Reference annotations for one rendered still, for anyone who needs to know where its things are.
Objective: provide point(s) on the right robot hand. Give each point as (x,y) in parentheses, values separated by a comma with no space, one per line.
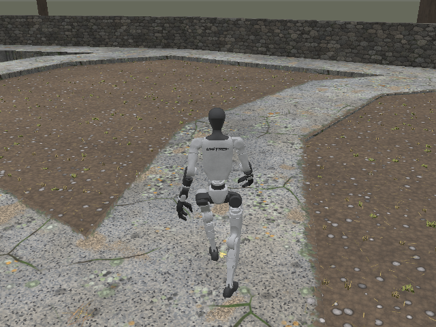
(243,179)

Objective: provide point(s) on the left robot hand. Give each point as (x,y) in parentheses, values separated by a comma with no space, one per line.
(181,212)

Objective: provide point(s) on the robot right foot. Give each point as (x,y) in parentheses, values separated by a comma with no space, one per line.
(228,292)

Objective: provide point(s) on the right robot upper arm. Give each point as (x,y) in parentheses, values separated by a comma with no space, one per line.
(242,153)

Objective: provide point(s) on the right robot forearm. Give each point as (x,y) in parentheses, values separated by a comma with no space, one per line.
(249,174)

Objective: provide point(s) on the robot right thigh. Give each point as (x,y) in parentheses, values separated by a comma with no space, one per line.
(236,217)

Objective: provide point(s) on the left robot upper arm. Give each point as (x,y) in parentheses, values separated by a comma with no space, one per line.
(196,144)

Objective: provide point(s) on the left robot forearm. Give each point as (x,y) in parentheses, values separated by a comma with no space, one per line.
(185,187)

